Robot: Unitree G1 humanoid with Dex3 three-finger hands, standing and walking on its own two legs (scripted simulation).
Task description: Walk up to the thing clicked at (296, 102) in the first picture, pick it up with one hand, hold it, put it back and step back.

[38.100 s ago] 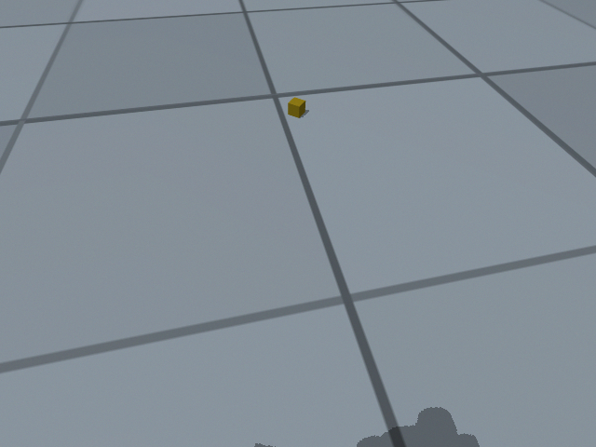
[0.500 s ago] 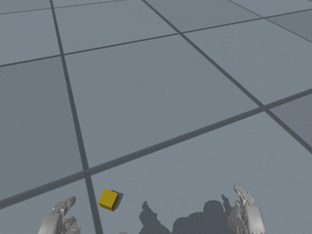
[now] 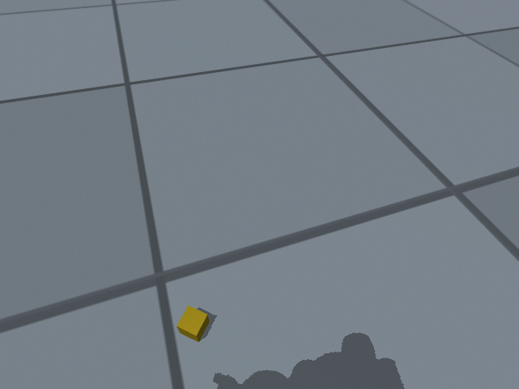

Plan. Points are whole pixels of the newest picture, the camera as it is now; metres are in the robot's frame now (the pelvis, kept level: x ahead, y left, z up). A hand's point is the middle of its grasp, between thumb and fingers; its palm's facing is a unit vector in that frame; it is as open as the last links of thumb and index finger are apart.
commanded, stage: stand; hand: left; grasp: from above
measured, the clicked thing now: (193, 323) +0.43 +0.22 -0.72
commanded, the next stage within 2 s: none
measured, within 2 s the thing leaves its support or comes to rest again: neither
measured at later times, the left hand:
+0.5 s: hand out of the picture +0.03 +0.24 -0.14, palm faces +0.02 -0.94 -0.35, open 7.4 cm
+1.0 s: hand out of the picture +0.06 +0.22 -0.14, palm faces +0.01 -0.94 -0.34, open 7.4 cm
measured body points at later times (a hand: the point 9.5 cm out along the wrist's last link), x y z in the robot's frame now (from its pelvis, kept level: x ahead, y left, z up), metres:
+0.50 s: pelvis -0.01 +0.00 +0.02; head -0.01 -0.01 +0.47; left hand +0.03 +0.29 -0.12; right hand +0.06 -0.29 -0.12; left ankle +0.02 +0.11 -0.73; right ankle -0.01 -0.15 -0.73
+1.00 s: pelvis +0.00 -0.02 +0.02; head +0.00 -0.03 +0.47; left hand +0.06 +0.27 -0.11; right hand +0.06 -0.31 -0.12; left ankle +0.02 +0.11 -0.73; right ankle -0.01 -0.15 -0.73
